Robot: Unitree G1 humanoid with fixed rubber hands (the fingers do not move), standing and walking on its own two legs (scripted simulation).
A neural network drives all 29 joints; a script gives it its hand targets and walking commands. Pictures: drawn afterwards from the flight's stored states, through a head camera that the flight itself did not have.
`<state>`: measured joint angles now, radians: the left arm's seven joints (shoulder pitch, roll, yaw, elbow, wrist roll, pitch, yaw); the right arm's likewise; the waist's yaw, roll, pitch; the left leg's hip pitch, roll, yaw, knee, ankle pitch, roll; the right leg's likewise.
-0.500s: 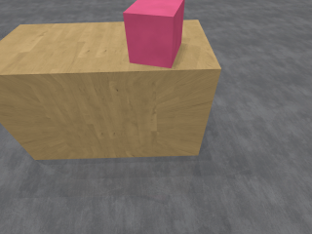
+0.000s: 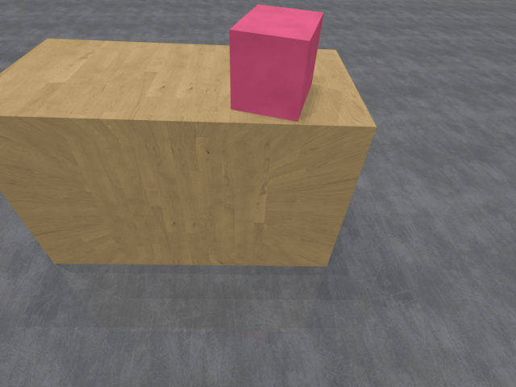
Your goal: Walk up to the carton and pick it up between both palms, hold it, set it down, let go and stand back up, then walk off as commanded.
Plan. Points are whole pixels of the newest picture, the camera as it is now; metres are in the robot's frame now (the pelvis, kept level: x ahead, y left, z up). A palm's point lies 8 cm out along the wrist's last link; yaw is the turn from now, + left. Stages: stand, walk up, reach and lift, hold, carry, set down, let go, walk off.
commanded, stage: stand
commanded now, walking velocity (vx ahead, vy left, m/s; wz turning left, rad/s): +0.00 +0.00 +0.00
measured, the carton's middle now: (277, 61) +0.99 -0.05 +0.10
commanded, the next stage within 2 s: none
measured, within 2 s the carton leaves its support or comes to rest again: neither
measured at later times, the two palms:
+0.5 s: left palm out of the picture +0.09 +0.29 -0.09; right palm out of the picture +0.06 -0.32 -0.11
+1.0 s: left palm out of the picture +0.14 +0.29 -0.10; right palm out of the picture +0.12 -0.32 -0.11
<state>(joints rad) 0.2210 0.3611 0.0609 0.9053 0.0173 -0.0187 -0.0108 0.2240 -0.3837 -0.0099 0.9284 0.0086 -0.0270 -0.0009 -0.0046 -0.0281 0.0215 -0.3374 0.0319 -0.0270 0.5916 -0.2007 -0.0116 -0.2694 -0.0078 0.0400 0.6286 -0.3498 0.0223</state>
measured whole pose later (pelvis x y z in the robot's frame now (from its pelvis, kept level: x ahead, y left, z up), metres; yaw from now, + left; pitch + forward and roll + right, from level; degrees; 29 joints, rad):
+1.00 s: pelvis +0.04 -0.01 +0.00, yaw +0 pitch +0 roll +0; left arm 0.17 0.37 0.04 0.91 0.02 -0.01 -0.01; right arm 0.17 -0.38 -0.01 0.97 0.01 -0.01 0.01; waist 0.00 0.00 0.04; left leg -0.34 0.03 -0.03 0.57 -0.24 -0.03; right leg -0.27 -0.01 0.04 0.60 -0.34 0.02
